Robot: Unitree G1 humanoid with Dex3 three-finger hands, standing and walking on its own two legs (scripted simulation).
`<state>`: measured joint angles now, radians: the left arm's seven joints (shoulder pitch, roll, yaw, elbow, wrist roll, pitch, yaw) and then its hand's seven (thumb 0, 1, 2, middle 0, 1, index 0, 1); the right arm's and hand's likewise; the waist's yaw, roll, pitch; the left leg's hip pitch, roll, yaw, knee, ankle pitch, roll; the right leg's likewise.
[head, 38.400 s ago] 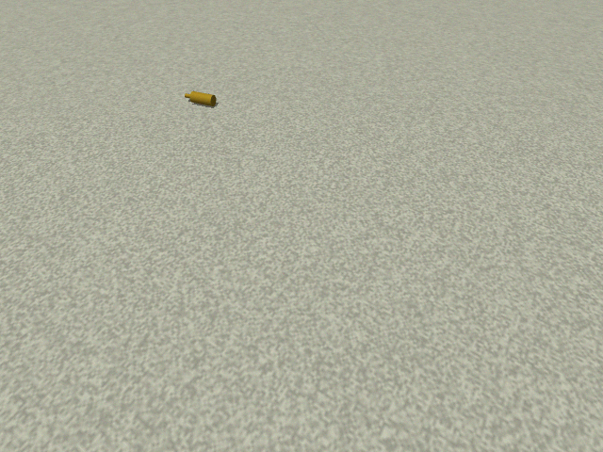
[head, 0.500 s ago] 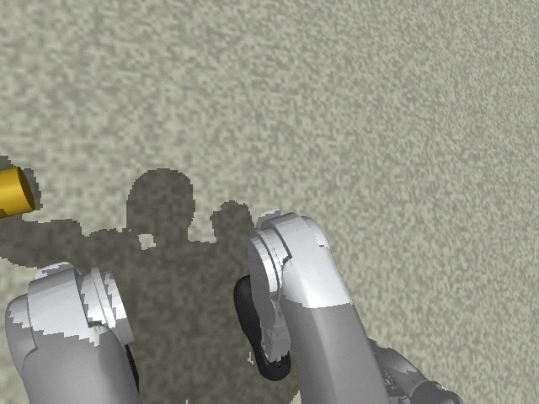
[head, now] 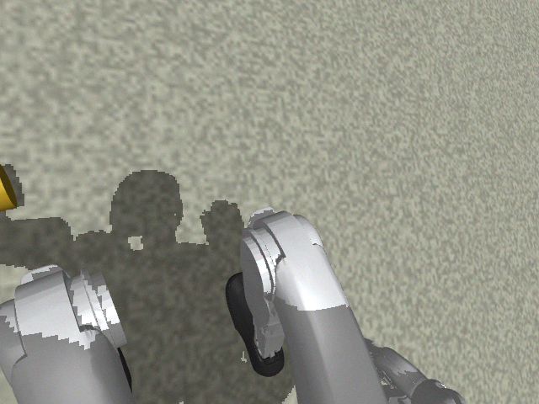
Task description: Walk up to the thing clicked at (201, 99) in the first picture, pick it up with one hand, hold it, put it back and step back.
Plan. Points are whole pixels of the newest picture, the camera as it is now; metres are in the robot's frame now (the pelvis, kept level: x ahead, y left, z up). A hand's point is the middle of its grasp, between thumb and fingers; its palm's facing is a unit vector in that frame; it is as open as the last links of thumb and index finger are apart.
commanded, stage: open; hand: left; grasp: from above
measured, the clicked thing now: out of the picture +0.42 +0.35 -0.26
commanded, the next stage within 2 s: withdraw in 0.48 s
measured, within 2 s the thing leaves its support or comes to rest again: neither
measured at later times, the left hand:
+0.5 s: hand out of the picture +0.41 +0.32 -0.24, palm faces -0.43 -0.17 -0.89, open 13.9 cm
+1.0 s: hand out of the picture +0.43 +0.34 -0.14, palm faces -0.30 -0.10 -0.95, open 14.0 cm
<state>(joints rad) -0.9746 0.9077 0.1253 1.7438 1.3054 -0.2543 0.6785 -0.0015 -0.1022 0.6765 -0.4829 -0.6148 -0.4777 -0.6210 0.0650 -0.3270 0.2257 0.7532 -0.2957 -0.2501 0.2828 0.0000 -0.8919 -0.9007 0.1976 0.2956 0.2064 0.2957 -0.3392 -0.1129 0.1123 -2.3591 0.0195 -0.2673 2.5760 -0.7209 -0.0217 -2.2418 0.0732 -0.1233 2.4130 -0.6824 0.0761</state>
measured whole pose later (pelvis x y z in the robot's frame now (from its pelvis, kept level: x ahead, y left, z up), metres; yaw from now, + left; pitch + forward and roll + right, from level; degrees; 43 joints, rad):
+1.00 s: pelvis +0.00 +0.00 +0.02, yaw +3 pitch +33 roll -11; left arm -0.84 0.71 0.10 1.32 1.18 -0.09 0.50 0.00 -0.49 0.99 -0.09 -1.00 -0.09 -1.00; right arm 0.13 -0.28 0.07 0.77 -0.17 -0.16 0.31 0.00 -0.90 -0.90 0.20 0.30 0.21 0.30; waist -0.23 0.00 -0.07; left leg -2.35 0.02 -0.20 2.47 -0.71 -0.02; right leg -2.25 0.04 -0.08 2.36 -0.70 0.06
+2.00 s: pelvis +0.00 +0.00 +0.10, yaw +7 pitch +36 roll -8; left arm -0.60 0.55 0.10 0.90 0.75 -0.01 0.16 0.00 0.39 0.94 -0.24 -0.50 -0.23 -0.51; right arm 0.20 -0.24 0.00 0.70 -0.05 -0.03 0.16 0.00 -0.89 -0.90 0.20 0.29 0.21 0.29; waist -0.14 0.06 -0.17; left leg -2.15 0.02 -0.12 2.20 -0.69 0.00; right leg -2.07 0.01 -0.03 2.13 -0.69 0.06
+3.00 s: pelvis +0.08 +0.01 +0.42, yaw +15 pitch +13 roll -3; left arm 0.51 0.22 0.04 -0.17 -0.07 0.46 0.04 0.01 0.91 0.90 -0.20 -0.30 -0.20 -0.30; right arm 0.31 -0.22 0.03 0.50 0.02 -0.19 -0.19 0.01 -0.90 -0.90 0.20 0.29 0.21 0.29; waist -0.06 0.06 -0.20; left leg -0.76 0.04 -0.06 1.04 -0.50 -0.02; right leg -0.68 -0.01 -0.05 0.96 -0.49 0.03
